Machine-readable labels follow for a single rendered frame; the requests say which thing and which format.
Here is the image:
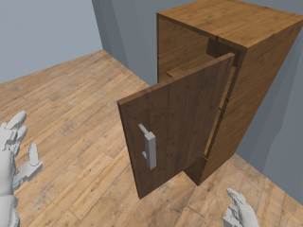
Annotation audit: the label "left robot forearm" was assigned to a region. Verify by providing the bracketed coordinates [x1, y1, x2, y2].
[0, 195, 21, 227]

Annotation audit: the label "handle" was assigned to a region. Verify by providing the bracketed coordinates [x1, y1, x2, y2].
[138, 124, 156, 169]

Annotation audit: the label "robot left hand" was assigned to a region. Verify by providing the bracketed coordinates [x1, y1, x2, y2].
[0, 111, 43, 196]

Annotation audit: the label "cupboard door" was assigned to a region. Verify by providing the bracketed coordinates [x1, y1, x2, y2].
[116, 52, 236, 199]

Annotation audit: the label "robot right hand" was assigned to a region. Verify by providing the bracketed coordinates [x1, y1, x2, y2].
[223, 188, 259, 227]

